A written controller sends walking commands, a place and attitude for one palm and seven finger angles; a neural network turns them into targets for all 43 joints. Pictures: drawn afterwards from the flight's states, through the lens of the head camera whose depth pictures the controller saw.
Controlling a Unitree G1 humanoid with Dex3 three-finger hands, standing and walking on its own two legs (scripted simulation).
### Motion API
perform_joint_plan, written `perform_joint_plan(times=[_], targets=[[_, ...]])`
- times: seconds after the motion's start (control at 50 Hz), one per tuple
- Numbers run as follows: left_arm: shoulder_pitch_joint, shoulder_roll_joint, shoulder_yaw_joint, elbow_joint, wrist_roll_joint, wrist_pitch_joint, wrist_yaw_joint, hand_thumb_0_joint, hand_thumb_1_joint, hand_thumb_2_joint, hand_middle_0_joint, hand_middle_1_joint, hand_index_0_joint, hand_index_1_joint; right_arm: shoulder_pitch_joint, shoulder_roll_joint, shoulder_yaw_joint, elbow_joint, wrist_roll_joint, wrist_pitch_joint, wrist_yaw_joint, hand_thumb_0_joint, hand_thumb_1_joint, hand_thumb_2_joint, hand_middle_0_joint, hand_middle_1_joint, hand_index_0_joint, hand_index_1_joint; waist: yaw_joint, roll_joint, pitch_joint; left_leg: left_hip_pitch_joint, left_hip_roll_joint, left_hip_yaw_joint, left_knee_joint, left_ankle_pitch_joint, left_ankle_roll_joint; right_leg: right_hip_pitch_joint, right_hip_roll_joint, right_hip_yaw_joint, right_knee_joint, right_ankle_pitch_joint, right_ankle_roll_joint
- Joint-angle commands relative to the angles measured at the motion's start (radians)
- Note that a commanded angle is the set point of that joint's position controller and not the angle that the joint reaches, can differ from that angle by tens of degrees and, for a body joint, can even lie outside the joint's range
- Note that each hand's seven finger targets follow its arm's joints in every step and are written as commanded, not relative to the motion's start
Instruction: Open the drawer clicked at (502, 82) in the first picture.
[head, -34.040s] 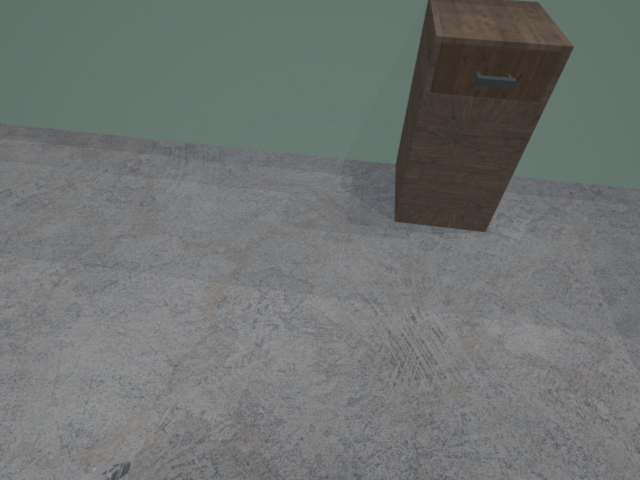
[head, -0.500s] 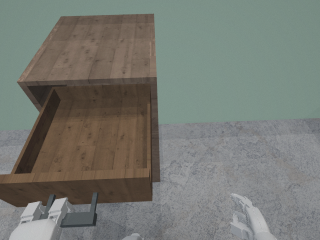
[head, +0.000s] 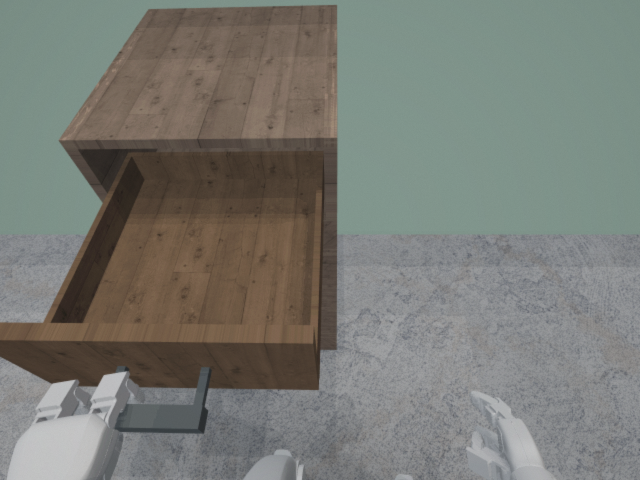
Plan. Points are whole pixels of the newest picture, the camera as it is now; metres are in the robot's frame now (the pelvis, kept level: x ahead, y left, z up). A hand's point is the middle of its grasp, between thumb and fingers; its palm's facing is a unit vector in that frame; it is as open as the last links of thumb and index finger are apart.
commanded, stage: open the thumb to release the handle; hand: left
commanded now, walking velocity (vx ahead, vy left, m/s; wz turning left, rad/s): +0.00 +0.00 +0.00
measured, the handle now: (157, 397) +0.20 +0.22 +0.01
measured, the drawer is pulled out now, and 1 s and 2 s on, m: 0.30 0.30 0.30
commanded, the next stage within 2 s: lift the hand off the handle in 0.26 s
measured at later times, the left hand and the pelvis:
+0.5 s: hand (116, 456) +0.14 +0.25 -0.01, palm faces -0.05 -0.10 -0.99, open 13.7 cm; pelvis -0.01 -0.01 +0.01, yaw +1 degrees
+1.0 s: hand (102, 433) +0.16 +0.25 +0.03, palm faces -0.02 -0.10 -1.00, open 13.5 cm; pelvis +0.00 +0.00 +0.03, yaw +1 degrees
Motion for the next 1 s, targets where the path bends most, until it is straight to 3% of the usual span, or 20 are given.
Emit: perform_joint_plan(times=[0.0,0.04,0.08,0.1,0.14,0.2,0.22,0.32,0.34,0.4,0.44,0.5,0.54,0.56,0.62,0.72,0.9,0.94,0.96,0.98], targets=[[0.048,0.122,0.071,-0.136,-0.007,0.011,0.030,0.000,-0.010,0.510,-0.335,-1.253,-0.335,-1.253,-0.069,-0.111,-0.049,-0.153,0.004,-0.049,-0.024,0.000,-0.900,-0.900,0.200,0.300,0.200,0.300,-0.015,-0.041,-0.117,0.288,-0.039,-0.042,-0.174,0.289,0.014,0.022,0.037,-0.011,-0.198,0.299,-0.040],[0.013,0.172,0.112,-0.125,0.011,0.005,0.034,0.000,-0.150,0.450,-0.325,-1.237,-0.325,-1.237,-0.069,-0.110,-0.043,-0.144,-0.001,-0.049,-0.025,0.000,-0.900,-0.900,0.200,0.300,0.200,0.300,-0.010,-0.058,-0.127,0.283,-0.041,-0.036,-0.175,0.275,0.012,0.018,0.034,0.004,-0.206,0.286,-0.041],[0.006,0.150,0.081,-0.108,0.024,-0.003,0.029,0.000,-0.290,0.390,-0.315,-1.222,-0.315,-1.222,-0.069,-0.109,-0.040,-0.144,-0.001,-0.054,-0.023,0.000,-0.900,-0.900,0.200,0.300,0.200,0.300,-0.012,-0.050,-0.116,0.292,-0.046,-0.032,-0.173,0.256,0.013,0.003,0.033,0.014,-0.214,0.267,-0.042],[0.026,0.137,0.073,-0.116,0.019,-0.007,0.029,0.000,-0.360,0.360,-0.310,-1.215,-0.310,-1.215,-0.074,-0.106,-0.043,-0.146,0.005,-0.057,-0.026,0.000,-0.900,-0.900,0.200,0.300,0.200,0.300,-0.002,-0.002,-0.105,0.290,-0.046,-0.030,-0.185,0.251,0.013,0.030,0.033,0.003,-0.215,0.267,-0.046],[-0.001,0.178,0.106,-0.125,0.022,-0.007,0.034,0.000,-0.500,0.300,-0.300,-1.200,-0.300,-1.200,-0.076,-0.110,-0.040,-0.143,0.000,-0.055,-0.022,0.000,-0.900,-0.900,0.200,0.300,0.200,0.300,-0.001,0.002,-0.119,0.297,-0.047,-0.030,-0.183,0.249,0.011,0.019,0.032,0.016,-0.222,0.246,-0.048],[-0.040,0.139,0.072,-0.103,0.018,-0.003,0.036,0.000,-0.500,0.300,-0.300,-1.200,-0.300,-1.200,-0.077,-0.109,-0.043,-0.140,0.003,-0.059,-0.026,0.000,-0.900,-0.900,0.200,0.300,0.200,0.300,-0.017,-0.002,-0.068,0.285,-0.047,-0.035,-0.191,0.200,0.015,0.008,0.032,0.003,-0.236,0.205,-0.046],[-0.073,0.165,0.090,-0.114,0.021,-0.008,0.038,0.000,-0.500,0.300,-0.300,-1.200,-0.300,-1.200,-0.075,-0.114,-0.041,-0.137,-0.001,-0.061,-0.024,0.000,-0.900,-0.900,0.200,0.300,0.200,0.300,-0.016,-0.004,-0.094,0.292,-0.046,-0.036,-0.188,0.199,0.013,-0.011,0.031,0.013,-0.235,0.188,-0.046],[-0.059,0.164,0.099,-0.079,0.014,-0.002,0.039,0.000,-0.500,0.300,-0.300,-1.200,-0.300,-1.200,-0.077,-0.113,-0.044,-0.134,0.001,-0.065,-0.031,0.000,-0.900,-0.900,0.200,0.300,0.200,0.300,-0.007,-0.022,-0.098,0.280,-0.048,-0.033,-0.194,0.191,0.014,0.020,0.030,0.014,-0.244,0.199,-0.043],[-0.057,0.102,0.029,-0.064,0.009,0.009,0.031,0.000,-0.500,0.300,-0.300,-1.200,-0.300,-1.200,-0.075,-0.114,-0.040,-0.136,-0.003,-0.068,-0.026,0.000,-0.900,-0.900,0.200,0.300,0.200,0.300,-0.026,-0.025,-0.094,0.281,-0.048,-0.034,-0.194,0.192,0.015,0.012,0.028,0.013,-0.247,0.201,-0.043],[-0.137,0.127,0.042,-0.047,0.010,0.012,0.028,0.000,-0.500,0.300,-0.300,-1.200,-0.300,-1.200,-0.074,-0.114,-0.045,-0.123,0.006,-0.073,-0.039,0.000,-0.900,-0.900,0.200,0.300,0.200,0.300,-0.032,-0.044,-0.058,0.258,-0.047,-0.035,-0.199,0.147,0.018,0.015,0.028,0.015,-0.262,0.168,-0.039],[-0.158,0.171,0.078,-0.061,0.025,0.011,0.034,0.000,-0.500,0.300,-0.300,-1.200,-0.300,-1.200,-0.069,-0.119,-0.039,-0.124,-0.003,-0.074,-0.040,0.000,-0.900,-0.900,0.200,0.300,0.200,0.300,-0.023,-0.036,-0.110,0.268,-0.047,-0.033,-0.196,0.165,0.016,0.017,0.024,0.020,-0.253,0.171,-0.039],[-0.186,0.150,0.056,-0.059,0.037,0.009,0.044,0.000,-0.500,0.300,-0.300,-1.200,-0.300,-1.200,-0.065,-0.114,-0.042,-0.117,0.003,-0.077,-0.042,0.000,-0.900,-0.900,0.200,0.300,0.200,0.300,-0.024,0.005,-0.103,0.291,-0.049,-0.033,-0.199,0.180,0.014,0.018,0.028,0.013,-0.247,0.189,-0.045],[-0.213,0.175,0.081,-0.051,0.041,0.018,0.050,0.000,-0.500,0.300,-0.300,-1.200,-0.300,-1.200,-0.062,-0.118,-0.039,-0.114,-0.001,-0.075,-0.042,0.000,-0.900,-0.900,0.200,0.300,0.200,0.300,-0.023,-0.005,-0.128,0.294,-0.047,-0.035,-0.199,0.193,0.012,0.016,0.029,0.018,-0.245,0.190,-0.043],[-0.202,0.144,0.058,-0.028,0.035,0.026,0.049,0.000,-0.500,0.300,-0.300,-1.200,-0.300,-1.200,-0.064,-0.113,-0.043,-0.110,0.005,-0.076,-0.046,0.000,-0.900,-0.900,0.200,0.300,0.200,0.300,-0.025,0.000,-0.109,0.289,-0.048,-0.033,-0.204,0.184,0.013,0.029,0.031,0.012,-0.249,0.197,-0.043],[-0.204,0.153,0.070,0.005,0.026,0.043,0.044,0.000,-0.500,0.300,-0.300,-1.200,-0.300,-1.200,-0.062,-0.117,-0.040,-0.108,0.007,-0.072,-0.046,0.000,-0.900,-0.900,0.200,0.300,0.200,0.300,-0.020,-0.031,-0.125,0.283,-0.046,-0.031,-0.211,0.198,0.012,0.046,0.031,0.015,-0.253,0.219,-0.038],[-0.208,0.184,0.085,-0.103,0.007,0.057,0.044,0.000,-0.500,0.300,-0.300,-1.200,-0.300,-1.200,-0.066,-0.118,-0.042,-0.118,0.013,-0.074,-0.049,0.000,-0.900,-0.900,0.200,0.300,0.200,0.300,-0.013,-0.013,-0.173,0.353,-0.046,-0.027,-0.237,0.254,0.014,0.105,0.030,0.020,-0.273,0.274,-0.039],[-0.190,0.154,0.040,-0.172,-0.026,0.068,-0.009,0.000,-0.500,0.300,-0.300,-1.200,-0.300,-1.200,-0.086,-0.111,-0.034,-0.121,0.026,-0.093,-0.049,0.000,-0.900,-0.900,0.200,0.300,0.200,0.300,-0.024,0.004,-0.062,0.415,-0.037,-0.036,-0.304,0.242,0.015,0.135,0.025,0.014,-0.337,0.242,-0.040],[-0.192,0.191,0.071,-0.168,-0.030,0.076,-0.021,0.000,-0.500,0.300,-0.300,-1.200,-0.300,-1.200,-0.088,-0.115,-0.026,-0.125,0.024,-0.090,-0.048,0.000,-0.900,-0.900,0.200,0.300,0.200,0.300,-0.017,-0.011,-0.061,0.418,-0.038,-0.039,-0.317,0.245,0.014,0.151,0.023,0.019,-0.351,0.234,-0.038],[-0.209,0.156,0.036,-0.189,-0.038,0.074,-0.031,0.000,-0.500,0.300,-0.300,-1.200,-0.300,-1.200,-0.090,-0.110,-0.030,-0.125,0.030,-0.094,-0.052,0.000,-0.900,-0.900,0.200,0.300,0.200,0.300,-0.026,-0.011,-0.047,0.426,-0.037,-0.037,-0.328,0.242,0.017,0.168,0.023,0.015,-0.354,0.247,-0.037],[-0.204,0.185,0.061,-0.203,-0.031,0.070,-0.036,0.000,-0.500,0.300,-0.300,-1.200,-0.300,-1.200,-0.084,-0.111,-0.028,-0.130,0.028,-0.098,-0.048,0.000,-0.900,-0.900,0.200,0.300,0.200,0.300,-0.013,-0.007,-0.068,0.442,-0.037,-0.036,-0.329,0.255,0.015,0.165,0.021,0.017,-0.357,0.244,-0.036]])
